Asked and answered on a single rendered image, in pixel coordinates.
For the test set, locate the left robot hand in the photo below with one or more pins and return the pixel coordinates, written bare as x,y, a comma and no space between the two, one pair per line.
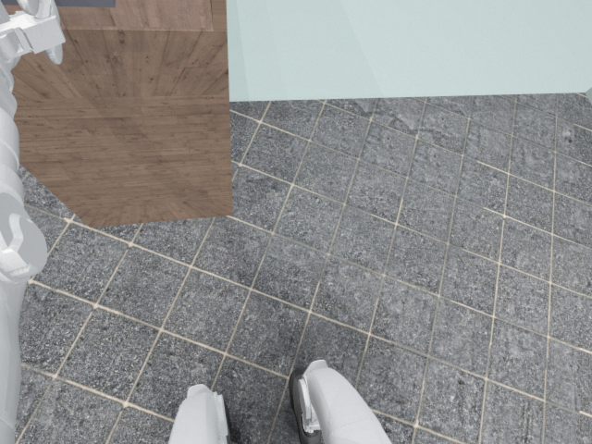
35,29

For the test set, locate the robot right thigh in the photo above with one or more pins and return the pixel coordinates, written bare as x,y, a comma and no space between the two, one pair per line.
343,415

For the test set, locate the robot left thigh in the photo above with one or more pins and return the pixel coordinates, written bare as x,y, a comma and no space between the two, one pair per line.
201,419

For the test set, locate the left robot upper arm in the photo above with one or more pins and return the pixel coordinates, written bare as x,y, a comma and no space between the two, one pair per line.
23,253

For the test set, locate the cabinet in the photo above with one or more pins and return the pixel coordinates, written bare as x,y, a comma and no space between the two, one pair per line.
133,126

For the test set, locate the drawer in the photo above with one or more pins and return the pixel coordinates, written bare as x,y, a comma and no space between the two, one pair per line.
135,13

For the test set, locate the robot thigh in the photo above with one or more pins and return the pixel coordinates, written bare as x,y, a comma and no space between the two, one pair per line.
343,415
201,419

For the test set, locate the left robot forearm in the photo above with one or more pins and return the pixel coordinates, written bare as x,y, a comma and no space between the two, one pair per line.
9,137

